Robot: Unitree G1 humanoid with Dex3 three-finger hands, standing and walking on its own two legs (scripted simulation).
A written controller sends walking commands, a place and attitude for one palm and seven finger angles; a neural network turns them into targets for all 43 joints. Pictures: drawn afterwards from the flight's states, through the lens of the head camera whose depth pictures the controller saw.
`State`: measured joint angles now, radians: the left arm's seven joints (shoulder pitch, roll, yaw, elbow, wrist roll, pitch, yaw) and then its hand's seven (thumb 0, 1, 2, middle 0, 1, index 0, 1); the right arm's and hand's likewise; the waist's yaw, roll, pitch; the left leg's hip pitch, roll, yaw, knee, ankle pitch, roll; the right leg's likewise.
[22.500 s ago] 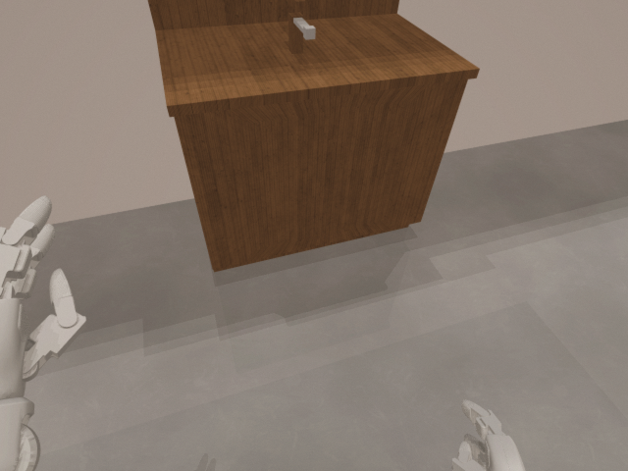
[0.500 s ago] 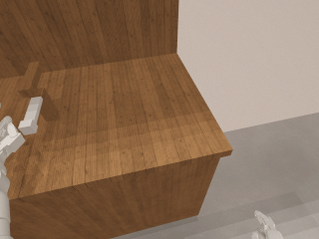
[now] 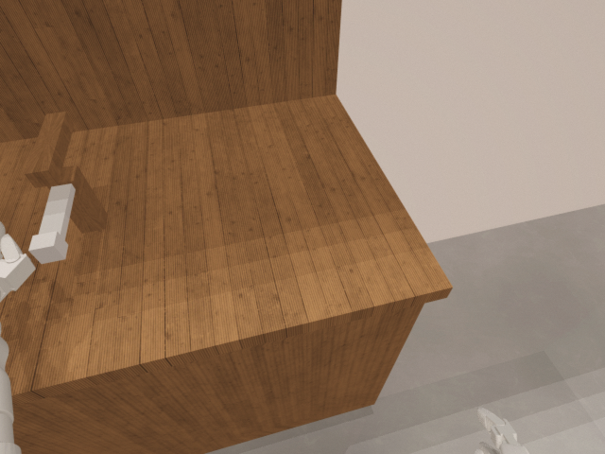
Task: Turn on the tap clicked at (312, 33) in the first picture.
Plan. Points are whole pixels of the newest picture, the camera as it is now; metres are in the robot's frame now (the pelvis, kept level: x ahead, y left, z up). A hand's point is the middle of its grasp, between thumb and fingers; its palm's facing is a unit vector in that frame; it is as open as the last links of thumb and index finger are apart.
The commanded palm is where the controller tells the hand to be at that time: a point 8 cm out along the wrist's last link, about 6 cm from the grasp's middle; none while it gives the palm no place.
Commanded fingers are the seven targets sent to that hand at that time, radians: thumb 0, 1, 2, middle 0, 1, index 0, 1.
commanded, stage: reach beside the lever's end, fingers flat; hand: left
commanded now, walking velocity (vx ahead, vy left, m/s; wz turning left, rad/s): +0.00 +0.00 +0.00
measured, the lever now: (49, 247) +0.32 +0.34 +0.11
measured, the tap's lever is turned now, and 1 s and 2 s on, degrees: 0 12 33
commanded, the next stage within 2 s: push the lever round in 0.20 s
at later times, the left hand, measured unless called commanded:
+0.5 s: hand (37, 265) +0.29 +0.34 +0.12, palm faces +0.53 -0.84 -0.11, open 7.8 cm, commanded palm +0.25 +0.37 +0.11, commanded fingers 0.00 0.90 0.90 -0.15 -0.15 -0.15 -0.15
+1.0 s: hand (61, 260) +0.30 +0.32 +0.12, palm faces +0.53 -0.84 -0.11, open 7.8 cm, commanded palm +0.26 +0.35 +0.11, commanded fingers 0.00 0.90 0.90 -0.15 -0.15 -0.15 -0.15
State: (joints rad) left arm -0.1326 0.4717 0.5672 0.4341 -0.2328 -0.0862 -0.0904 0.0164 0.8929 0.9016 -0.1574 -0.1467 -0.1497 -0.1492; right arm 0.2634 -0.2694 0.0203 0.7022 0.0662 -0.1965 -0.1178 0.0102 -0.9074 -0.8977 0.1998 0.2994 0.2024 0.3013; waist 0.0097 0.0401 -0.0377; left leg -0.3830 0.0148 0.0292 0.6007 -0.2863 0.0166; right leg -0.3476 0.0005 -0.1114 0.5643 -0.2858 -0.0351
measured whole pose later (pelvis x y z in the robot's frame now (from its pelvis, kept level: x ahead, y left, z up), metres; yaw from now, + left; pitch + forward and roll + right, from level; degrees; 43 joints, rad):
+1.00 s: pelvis -0.01 -0.02 +0.00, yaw +1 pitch +3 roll +0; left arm -0.18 0.42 0.50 0.43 -0.22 -0.07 -0.02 0.02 0.90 0.91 -0.16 -0.15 -0.15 -0.15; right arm 0.23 -0.27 0.02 0.72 0.07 -0.16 -0.13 0.01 -0.91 -0.90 0.20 0.30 0.20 0.30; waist 0.02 0.05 -0.03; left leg -0.38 0.03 0.00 0.61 -0.28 -0.01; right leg -0.35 0.01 -0.14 0.58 -0.29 -0.06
